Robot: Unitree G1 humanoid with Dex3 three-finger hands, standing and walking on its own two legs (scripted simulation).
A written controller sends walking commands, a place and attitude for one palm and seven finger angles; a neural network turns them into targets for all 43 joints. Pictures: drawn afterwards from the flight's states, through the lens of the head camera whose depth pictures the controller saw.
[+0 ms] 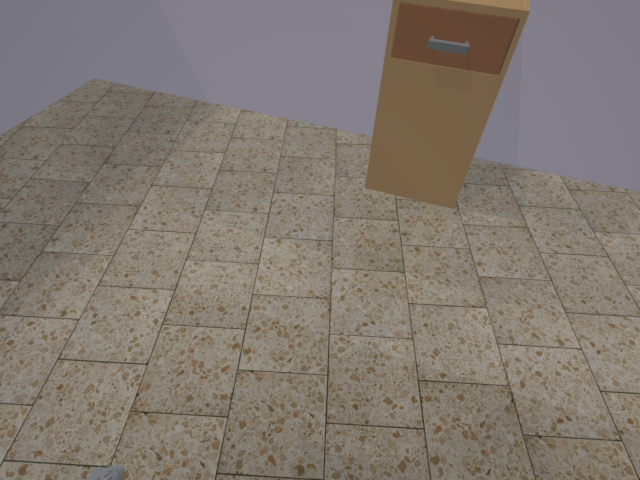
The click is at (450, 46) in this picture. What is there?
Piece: drawer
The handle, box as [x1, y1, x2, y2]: [427, 36, 468, 54]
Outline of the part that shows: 429,39 427,46 428,48 466,54 468,48 467,41 464,43 458,43 434,39 434,36 431,36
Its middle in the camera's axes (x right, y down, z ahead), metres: +0.44 -0.67 +1.32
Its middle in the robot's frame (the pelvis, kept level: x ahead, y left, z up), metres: +1.46 -0.37 -0.03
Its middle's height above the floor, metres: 0.74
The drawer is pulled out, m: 0.00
